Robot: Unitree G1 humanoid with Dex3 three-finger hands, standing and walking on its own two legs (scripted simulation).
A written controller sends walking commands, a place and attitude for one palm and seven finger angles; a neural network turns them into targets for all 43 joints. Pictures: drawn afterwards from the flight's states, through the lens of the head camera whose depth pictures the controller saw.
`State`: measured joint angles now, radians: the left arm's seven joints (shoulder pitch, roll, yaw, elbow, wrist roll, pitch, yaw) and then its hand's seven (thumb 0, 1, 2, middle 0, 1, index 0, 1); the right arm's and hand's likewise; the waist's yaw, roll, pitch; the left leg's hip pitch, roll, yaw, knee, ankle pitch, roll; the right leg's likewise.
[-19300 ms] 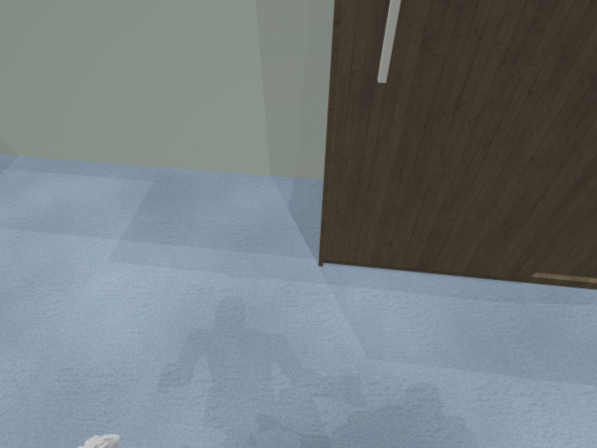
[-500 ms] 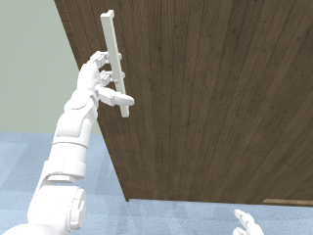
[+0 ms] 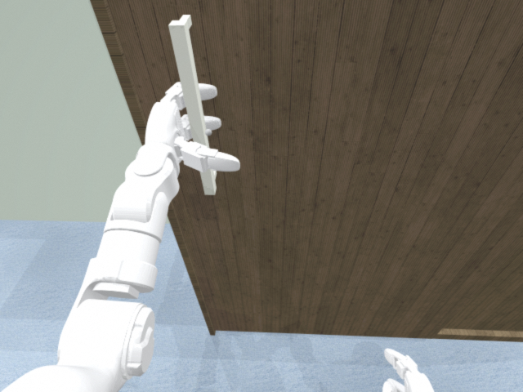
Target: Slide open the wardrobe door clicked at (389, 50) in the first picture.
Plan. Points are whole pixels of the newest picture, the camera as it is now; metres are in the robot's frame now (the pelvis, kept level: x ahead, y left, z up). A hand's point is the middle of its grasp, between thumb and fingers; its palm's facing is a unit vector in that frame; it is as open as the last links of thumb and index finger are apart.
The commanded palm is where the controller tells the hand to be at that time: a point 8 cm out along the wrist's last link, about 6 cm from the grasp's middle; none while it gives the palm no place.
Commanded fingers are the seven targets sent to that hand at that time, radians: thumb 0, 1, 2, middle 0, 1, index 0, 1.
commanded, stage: slide the fingers in behind the handle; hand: left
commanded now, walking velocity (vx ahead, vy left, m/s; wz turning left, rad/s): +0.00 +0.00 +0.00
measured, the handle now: (200, 118) +0.47 +0.13 +0.21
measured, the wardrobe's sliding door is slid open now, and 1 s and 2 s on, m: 0.00 0.00 0.00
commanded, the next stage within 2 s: grip the handle and tug to test in 0.22 s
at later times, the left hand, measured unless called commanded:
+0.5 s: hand (208, 132) +0.41 +0.10 +0.22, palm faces +0.01 -1.00 +0.00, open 13.3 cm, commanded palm +0.39 +0.15 +0.21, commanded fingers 0.00 -0.03 0.50 -0.35 -1.27 -0.35 -1.27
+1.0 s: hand (207, 133) +0.42 +0.11 +0.22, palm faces +0.02 -1.00 +0.00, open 5.8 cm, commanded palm +0.38 +0.16 +0.21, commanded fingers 0.00 0.90 0.90 -0.45 -1.40 -0.45 -1.40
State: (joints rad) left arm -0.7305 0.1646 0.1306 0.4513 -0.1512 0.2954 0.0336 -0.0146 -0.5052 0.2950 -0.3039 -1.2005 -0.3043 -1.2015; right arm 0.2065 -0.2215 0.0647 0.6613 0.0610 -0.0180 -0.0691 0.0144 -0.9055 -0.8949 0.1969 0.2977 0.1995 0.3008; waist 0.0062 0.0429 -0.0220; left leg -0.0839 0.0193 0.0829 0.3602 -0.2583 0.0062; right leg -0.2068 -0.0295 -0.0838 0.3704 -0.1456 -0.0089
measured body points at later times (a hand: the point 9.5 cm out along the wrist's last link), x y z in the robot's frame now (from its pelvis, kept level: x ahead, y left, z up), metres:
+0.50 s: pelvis +0.00 +0.00 +0.00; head -0.02 -0.02 +0.45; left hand +0.41 +0.16 +0.22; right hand +0.17 -0.22 -0.10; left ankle -0.04 +0.11 -0.75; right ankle +0.03 -0.12 -0.75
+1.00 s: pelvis +0.00 +0.00 +0.00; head -0.01 -0.02 +0.45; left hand +0.41 +0.16 +0.22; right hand +0.16 -0.23 -0.10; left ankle -0.04 +0.11 -0.75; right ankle +0.03 -0.12 -0.75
